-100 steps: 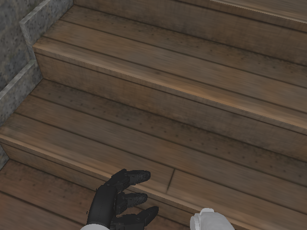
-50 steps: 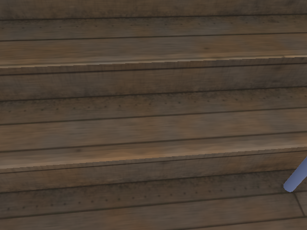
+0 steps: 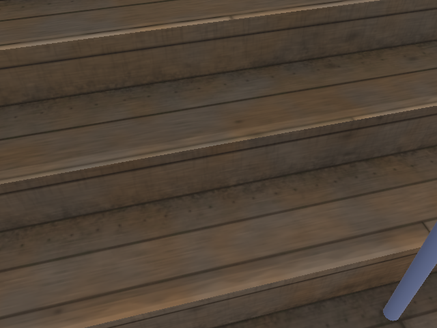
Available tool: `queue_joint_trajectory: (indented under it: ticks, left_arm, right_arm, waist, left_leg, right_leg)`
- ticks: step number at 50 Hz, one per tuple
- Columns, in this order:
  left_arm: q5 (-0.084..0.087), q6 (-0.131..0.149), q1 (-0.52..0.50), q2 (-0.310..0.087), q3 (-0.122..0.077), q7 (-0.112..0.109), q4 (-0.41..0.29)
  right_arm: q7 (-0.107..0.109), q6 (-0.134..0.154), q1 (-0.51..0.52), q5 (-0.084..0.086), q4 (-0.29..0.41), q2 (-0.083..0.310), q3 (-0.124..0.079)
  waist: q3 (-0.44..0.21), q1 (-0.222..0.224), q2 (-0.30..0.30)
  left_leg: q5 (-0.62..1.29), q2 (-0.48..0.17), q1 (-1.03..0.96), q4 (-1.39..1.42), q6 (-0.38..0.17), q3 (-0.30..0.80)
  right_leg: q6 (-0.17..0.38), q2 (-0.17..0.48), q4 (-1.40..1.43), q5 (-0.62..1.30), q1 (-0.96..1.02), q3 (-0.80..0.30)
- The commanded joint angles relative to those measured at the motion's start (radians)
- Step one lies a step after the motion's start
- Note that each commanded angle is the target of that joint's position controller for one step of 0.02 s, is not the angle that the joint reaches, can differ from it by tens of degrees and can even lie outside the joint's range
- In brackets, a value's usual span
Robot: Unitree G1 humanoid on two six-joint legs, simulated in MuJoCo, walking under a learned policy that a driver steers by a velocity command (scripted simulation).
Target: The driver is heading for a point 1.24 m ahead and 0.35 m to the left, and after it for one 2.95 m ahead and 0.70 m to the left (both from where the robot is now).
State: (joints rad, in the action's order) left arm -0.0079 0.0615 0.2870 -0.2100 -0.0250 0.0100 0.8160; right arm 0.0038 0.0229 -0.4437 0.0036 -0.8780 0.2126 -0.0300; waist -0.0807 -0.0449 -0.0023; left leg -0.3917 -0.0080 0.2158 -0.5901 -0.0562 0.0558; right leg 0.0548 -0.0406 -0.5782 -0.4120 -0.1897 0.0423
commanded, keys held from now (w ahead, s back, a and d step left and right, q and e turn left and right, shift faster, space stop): w+q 0.80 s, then w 0.20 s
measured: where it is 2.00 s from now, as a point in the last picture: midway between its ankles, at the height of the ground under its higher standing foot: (63, 54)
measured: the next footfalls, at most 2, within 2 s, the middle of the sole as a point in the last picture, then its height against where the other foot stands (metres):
left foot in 0.34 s outside the picture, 0.17 m higher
right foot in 0.82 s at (228, 240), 0.17 m higher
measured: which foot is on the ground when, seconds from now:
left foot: down 0.00-0.00, up 0.02-0.32, down 0.34-0.82, up 0.84-1.00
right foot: down 0.00-0.34, up 0.36-0.80, down 0.82-1.00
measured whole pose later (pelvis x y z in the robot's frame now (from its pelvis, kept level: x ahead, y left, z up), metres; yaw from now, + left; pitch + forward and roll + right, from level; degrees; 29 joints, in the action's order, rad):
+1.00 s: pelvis +0.53 +0.04 +0.30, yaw +31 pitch +1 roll -2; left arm -0.03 0.07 0.36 -0.22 -0.04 -0.03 0.90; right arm -0.04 0.06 -0.18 0.01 -0.75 0.24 -0.03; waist -0.08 0.02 -0.05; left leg -0.11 0.09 0.81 -1.91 -0.18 0.16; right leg 0.03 0.05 -0.88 -0.41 -0.49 0.19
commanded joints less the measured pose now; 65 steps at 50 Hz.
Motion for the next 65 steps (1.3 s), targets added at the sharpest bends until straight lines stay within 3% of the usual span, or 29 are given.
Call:
queue_joint_trajectory:
  ticks: [1,3,6,8,11,13,15,17,19,20,22,25,27,28,31,36,38,39,41,42,43,45,46,48,52,54,58,63,65]
  left_arm:
    - [-0.005,0.003,0.397,-0.225,-0.077,-0.021,0.041]
    - [-0.054,-0.019,0.355,-0.166,-0.053,-0.037,0.021]
    - [-0.047,-0.002,0.209,0.025,0.017,-0.011,0.050]
    - [-0.020,-0.005,0.175,0.042,0.025,-0.003,0.095]
    - [-0.022,-0.016,0.126,-0.026,0.031,-0.033,0.122]
    - [0.018,0.018,0.111,-0.094,0.030,-0.074,0.125]
    - [0.041,0.079,0.229,-0.305,-0.012,-0.062,0.141]
    - [0.021,0.053,0.078,-0.376,-0.042,-0.042,0.065]
    - [-0.019,0.104,0.038,-0.179,-0.009,0.054,-0.020]
    - [0.010,0.114,0.003,-0.122,-0.013,0.091,-0.059]
    - [-0.028,0.094,-0.199,0.037,0.047,0.092,-0.233]
    - [-0.021,0.059,-0.003,0.112,0.099,0.069,-0.223]
    - [-0.010,0.052,-0.020,0.066,0.103,0.037,-0.229]
    - [-0.028,0.053,-0.087,0.028,0.100,0.016,-0.245]
    - [-0.024,0.040,-0.232,0.116,0.129,-0.029,-0.293]
    - [-0.043,0.086,-0.622,0.165,0.179,-0.007,-0.471]
    - [-0.017,0.082,-0.475,0.106,0.138,-0.010,-0.436]
    - [-0.006,0.082,-0.279,0.022,0.080,-0.025,-0.381]
    - [0.012,0.080,0.032,-0.186,-0.009,-0.025,-0.318]
    - [-0.030,0.079,0.197,-0.274,-0.042,-0.027,-0.242]
    - [-0.053,0.058,0.262,-0.276,-0.047,-0.046,-0.183]
    - [0.001,0.019,0.150,-0.067,-0.009,-0.071,-0.084]
    - [-0.012,0.013,0.111,0.046,0.017,-0.056,-0.016]
    - [-0.028,0.016,0.058,0.181,0.053,-0.032,0.063]
    - [-0.022,0.021,0.038,0.123,0.044,0.020,0.106]
    - [-0.021,0.030,0.034,0.053,0.042,0.006,0.086]
    - [-0.031,0.024,0.278,-0.031,0.024,-0.017,0.149]
    - [-0.034,-0.010,0.439,0.043,0.033,-0.058,0.202]
    - [0.002,-0.032,0.451,0.051,0.041,-0.081,0.206]
  right_arm:
    - [-0.014,0.044,0.237,-0.004,0.125,0.035,0.006]
    - [-0.031,0.068,0.217,0.059,0.117,-0.003,0.017]
    - [-0.025,0.057,0.352,0.060,0.250,-0.114,0.076]
    - [-0.040,0.061,0.367,0.055,0.304,-0.164,0.107]
    - [-0.046,0.051,0.501,0.023,0.439,-0.188,0.154]
    - [-0.047,0.052,0.529,0.010,0.474,-0.113,0.159]
    - [-0.026,0.065,0.358,0.002,0.428,0.016,0.087]
    - [-0.018,0.032,0.095,-0.026,0.308,0.153,0.008]
    - [0.009,-0.011,-0.103,-0.079,0.195,0.281,-0.029]
    - [0.019,-0.003,-0.074,-0.068,0.178,0.165,-0.003]
    - [-0.015,0.028,0.068,-0.019,0.092,-0.022,0.046]
    - [-0.055,0.021,0.203,-0.003,0.057,-0.074,0.056]
    - [-0.065,0.028,0.256,-0.011,0.061,-0.052,0.053]
    - [-0.061,0.038,0.254,-0.016,0.069,-0.030,0.050]
    - [-0.053,0.046,0.046,-0.037,-0.003,0.004,0.049]
    - [0.025,0.009,-0.163,0.029,-0.041,0.065,0.003]
    - [0.043,0.004,-0.006,0.032,0.011,0.081,-0.007]
    - [0.042,0.015,-0.011,-0.003,0.002,0.137,-0.017]
    - [0.033,0.046,0.121,0.004,0.031,0.211,-0.039]
    - [0.008,0.077,0.125,0.012,0.084,0.106,-0.026]
    - [-0.029,0.101,0.068,-0.013,0.070,-0.002,-0.007]
    - [-0.077,0.092,0.221,-0.014,0.148,-0.020,0.007]
    - [-0.074,0.076,0.300,-0.012,0.199,-0.059,0.027]
    - [-0.057,0.038,0.182,-0.004,0.176,-0.097,0.043]
    - [-0.044,0.024,0.172,0.029,0.196,-0.116,0.075]
    - [-0.027,0.023,0.252,0.000,0.228,-0.058,0.068]
    - [-0.003,0.022,0.335,0.024,0.230,-0.089,0.064]
    - [-0.053,0.030,0.610,0.038,0.369,-0.157,0.108]
    - [-0.077,0.046,0.789,0.046,0.479,-0.187,0.145]
  waist:
    - [-0.080,0.245,0.218]
    - [-0.002,0.184,0.085]
    - [0.207,0.097,0.057]
    - [0.248,0.042,0.052]
    - [0.293,-0.010,0.063]
    - [0.145,-0.052,0.034]
    - [-0.133,-0.133,0.212]
    - [-0.223,-0.265,0.250]
    - [-0.387,-0.159,-0.341]
    - [-0.269,-0.112,-0.204]
    - [0.150,0.054,0.062]
    - [0.138,0.198,0.046]
    - [0.141,0.228,0.079]
    - [0.135,0.208,0.082]
    - [0.110,0.089,-0.136]
    - [0.073,-0.067,-0.094]
    - [-0.028,0.061,-0.231]
    - [-0.187,0.137,-0.300]
    - [-0.286,0.314,-0.286]
    - [-0.449,0.292,0.154]
    - [-0.502,0.265,0.521]
    - [-0.092,0.169,0.246]
    - [0.060,0.111,0.069]
    - [0.125,-0.006,0.023]
    - [0.184,-0.060,-0.019]
    - [0.162,-0.039,-0.015]
    - [0.111,0.074,0.083]
    - [0.206,0.168,0.081]
    - [0.235,0.181,0.048]
  left_leg:
    - [0.124,0.078,0.595,-0.543,-0.032,-0.044]
    - [-0.163,0.071,0.975,-1.275,0.007,0.111]
    - [-0.194,0.034,1.326,-1.713,-0.005,0.082]
    - [-0.136,0.031,1.286,-1.678,-0.031,0.030]
    - [0.068,0.000,1.132,-1.379,-0.022,-0.106]
    - [0.175,0.032,0.379,-0.953,-0.016,-0.313]
    - [-0.024,0.169,0.009,-0.849,-0.048,-0.393]
    - [-0.091,0.148,0.047,-0.422,-0.155,-0.142]
    - [-0.142,-0.179,-0.275,0.224,-0.417,0.958]
    - [-0.468,-0.213,-0.152,0.329,-0.351,1.050]
    - [-0.365,-0.137,0.263,0.269,-0.209,0.692]
    - [0.014,-0.042,0.319,0.190,-0.122,0.282]
    - [0.087,0.000,0.465,0.181,-0.101,0.109]
    - [0.115,0.018,0.548,0.207,-0.111,0.091]
    - [0.061,-0.028,0.370,0.235,-0.176,0.263]
    - [0.162,-0.174,0.014,0.479,-0.203,0.464]
    - [0.568,-0.128,0.102,0.487,-0.166,0.294]
    - [1.198,-0.164,0.063,0.394,-0.166,0.286]
    - [1.661,-0.124,-0.078,-0.056,-0.107,0.239]
    - [1.268,0.000,0.227,-0.443,-0.079,0.189]
    - [0.271,0.179,0.472,-0.865,-0.043,0.280]
    - [0.269,0.108,0.725,-1.297,-0.073,0.212]
    - [0.287,0.071,0.769,-1.346,-0.108,0.166]
    - [0.275,0.051,0.765,-1.460,-0.135,0.162]
    - [0.344,0.021,0.906,-1.349,-0.119,0.157]
    - [0.443,0.030,0.789,-1.112,-0.044,0.046]
    - [0.324,-0.008,1.149,-1.347,0.006,0.066]
    - [0.111,-0.117,1.588,-1.442,0.022,0.096]
    - [0.199,-0.178,1.413,-1.200,0.043,-0.084]
  right_leg:
    - [0.066,0.289,0.189,1.014,0.670,-0.300]
    - [0.220,0.497,0.208,0.861,0.620,-0.478]
    - [0.145,0.381,0.258,0.550,0.443,-0.218]
    - [0.052,0.311,0.314,0.501,0.220,-0.077]
    - [-0.015,0.210,0.452,0.475,-0.149,0.076]
    - [0.037,0.190,0.609,0.995,-0.535,0.156]
    - [0.099,0.278,0.341,2.218,-0.233,0.109]
    - [0.069,0.312,-0.137,2.323,0.118,0.067]
    - [0.052,-0.083,-1.029,0.341,-0.388,-0.171]
    - [0.076,-0.044,-1.333,0.287,-0.551,-0.311]
    - [0.123,-0.005,-1.472,0.257,-0.761,-0.211]
    - [0.100,0.068,-1.738,0.236,-0.942,-0.150]
    - [0.057,0.121,-1.496,0.352,-0.893,-0.089]
    - [0.024,0.121,-1.375,0.452,-0.828,-0.034]
    - [-0.030,0.109,-1.648,0.378,-1.065,0.045]
    - [-0.055,0.168,-1.046,0.162,-1.121,0.076]
    - [-0.030,0.119,-0.705,-0.020,-0.602,0.141]
    - [-0.018,0.015,-0.769,-0.043,-0.303,0.190]
    - [0.073,0.075,-0.466,-0.122,-0.095,-0.103]
    - [0.184,0.291,-0.156,-0.199,0.262,-0.579]
    - [0.296,0.446,0.266,-0.183,0.403,-1.145]
    - [0.225,0.436,0.289,-0.406,0.054,-0.960]
    - [0.190,0.416,0.197,-0.341,-0.136,-0.723]
    - [0.122,0.335,0.178,-0.079,-0.267,-0.424]
    - [0.046,0.243,0.240,0.121,-0.301,-0.044]
    - [0.084,0.200,0.312,0.176,-0.380,0.062]
    - [0.151,0.314,0.291,0.221,0.083,-0.087]
    - [0.099,0.397,0.287,0.222,0.409,-0.162]
    - [0.094,0.367,0.443,0.179,0.209,-0.129]
Over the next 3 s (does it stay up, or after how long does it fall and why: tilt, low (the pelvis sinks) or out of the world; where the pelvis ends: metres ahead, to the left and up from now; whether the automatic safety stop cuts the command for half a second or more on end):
stays up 1.37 0.52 0.84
